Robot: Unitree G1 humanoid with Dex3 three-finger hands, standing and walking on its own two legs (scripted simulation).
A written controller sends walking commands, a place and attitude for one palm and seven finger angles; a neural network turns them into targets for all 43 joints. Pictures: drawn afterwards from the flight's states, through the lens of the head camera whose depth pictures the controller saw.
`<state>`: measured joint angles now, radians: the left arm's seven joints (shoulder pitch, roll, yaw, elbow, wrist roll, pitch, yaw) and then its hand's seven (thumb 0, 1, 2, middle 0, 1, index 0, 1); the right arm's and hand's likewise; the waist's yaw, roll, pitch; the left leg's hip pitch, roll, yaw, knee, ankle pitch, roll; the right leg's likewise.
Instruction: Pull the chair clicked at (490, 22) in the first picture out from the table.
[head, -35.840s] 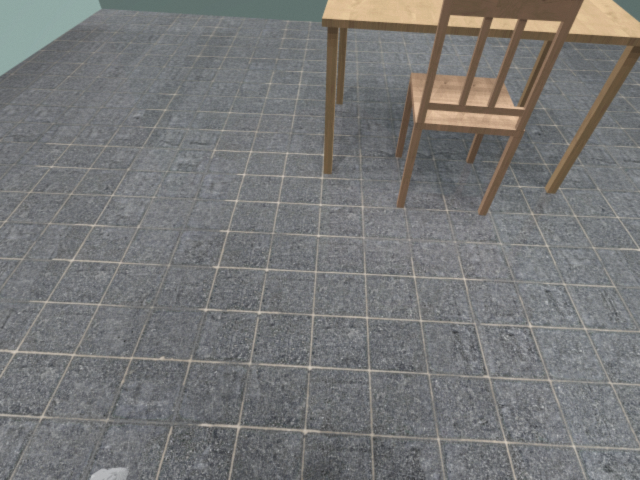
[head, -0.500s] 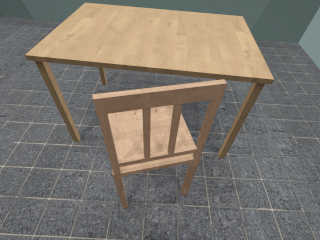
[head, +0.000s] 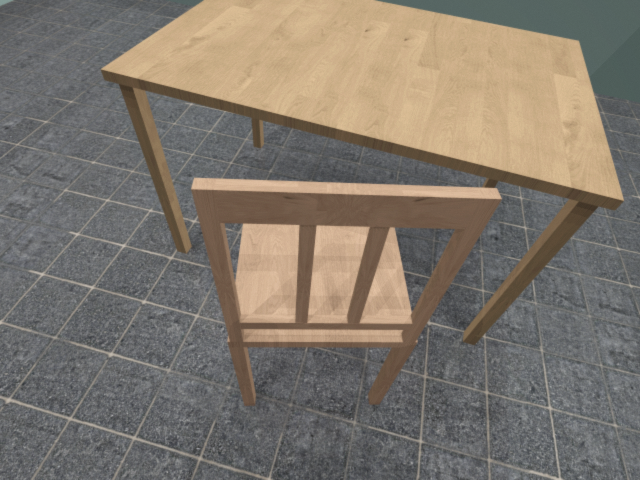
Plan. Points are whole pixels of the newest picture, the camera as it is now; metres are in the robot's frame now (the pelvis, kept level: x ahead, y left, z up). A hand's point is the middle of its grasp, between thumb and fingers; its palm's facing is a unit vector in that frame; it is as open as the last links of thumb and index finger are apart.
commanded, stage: come to a stop and stand still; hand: left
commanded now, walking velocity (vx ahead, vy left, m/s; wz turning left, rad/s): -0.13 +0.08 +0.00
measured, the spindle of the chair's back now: (304, 277) +0.44 +0.05 -0.08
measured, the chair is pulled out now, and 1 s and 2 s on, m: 0.18 0.18 0.18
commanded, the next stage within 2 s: look again from close up in 1.88 s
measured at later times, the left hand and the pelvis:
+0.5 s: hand out of the picture +0.01 +0.16 -0.17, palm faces +0.09 -0.97 -0.23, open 7.4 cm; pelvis +0.01 -0.03 +0.00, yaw +2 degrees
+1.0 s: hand out of the picture +0.02 +0.21 -0.16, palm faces +0.00 -0.97 -0.24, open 7.4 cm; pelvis +0.00 +0.03 +0.01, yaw +0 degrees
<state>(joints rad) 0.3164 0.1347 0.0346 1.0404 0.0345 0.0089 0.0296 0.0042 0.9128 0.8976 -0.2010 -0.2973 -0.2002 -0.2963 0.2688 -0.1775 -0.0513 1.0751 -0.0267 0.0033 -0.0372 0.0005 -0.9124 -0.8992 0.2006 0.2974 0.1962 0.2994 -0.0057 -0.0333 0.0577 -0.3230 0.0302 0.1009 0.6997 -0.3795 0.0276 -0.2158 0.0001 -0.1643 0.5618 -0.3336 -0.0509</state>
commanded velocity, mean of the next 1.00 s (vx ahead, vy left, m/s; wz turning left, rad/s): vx -0.03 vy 0.04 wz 0.00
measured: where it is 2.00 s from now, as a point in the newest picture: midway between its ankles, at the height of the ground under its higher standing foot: outside the picture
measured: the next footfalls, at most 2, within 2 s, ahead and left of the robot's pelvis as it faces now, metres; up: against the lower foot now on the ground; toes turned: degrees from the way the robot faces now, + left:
left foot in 0.02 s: +0.04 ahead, +0.09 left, +0.00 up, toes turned +3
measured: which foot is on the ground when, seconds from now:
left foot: up 0.00-0.00, down 0.02-1.00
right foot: down 0.00-1.00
